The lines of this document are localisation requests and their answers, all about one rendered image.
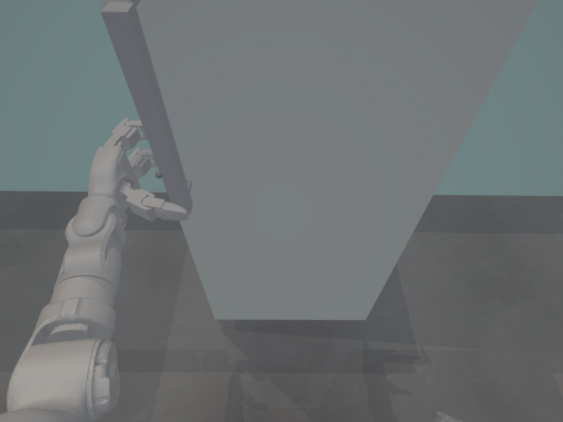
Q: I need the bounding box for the robot left hand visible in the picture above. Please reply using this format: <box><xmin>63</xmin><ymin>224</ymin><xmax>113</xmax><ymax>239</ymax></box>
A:
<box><xmin>88</xmin><ymin>118</ymin><xmax>188</xmax><ymax>222</ymax></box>

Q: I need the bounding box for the robot left upper arm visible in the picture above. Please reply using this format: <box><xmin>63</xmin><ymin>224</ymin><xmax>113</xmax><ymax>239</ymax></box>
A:
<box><xmin>0</xmin><ymin>338</ymin><xmax>121</xmax><ymax>422</ymax></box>

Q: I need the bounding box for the handle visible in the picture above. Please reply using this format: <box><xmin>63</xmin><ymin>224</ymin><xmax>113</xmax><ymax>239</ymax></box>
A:
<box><xmin>101</xmin><ymin>0</ymin><xmax>193</xmax><ymax>215</ymax></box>

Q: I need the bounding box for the robot left forearm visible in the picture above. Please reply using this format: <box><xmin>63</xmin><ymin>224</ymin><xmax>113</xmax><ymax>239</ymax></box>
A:
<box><xmin>7</xmin><ymin>195</ymin><xmax>128</xmax><ymax>411</ymax></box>

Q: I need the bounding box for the fridge door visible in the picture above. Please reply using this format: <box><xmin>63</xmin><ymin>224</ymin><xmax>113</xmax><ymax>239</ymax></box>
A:
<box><xmin>99</xmin><ymin>0</ymin><xmax>538</xmax><ymax>320</ymax></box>

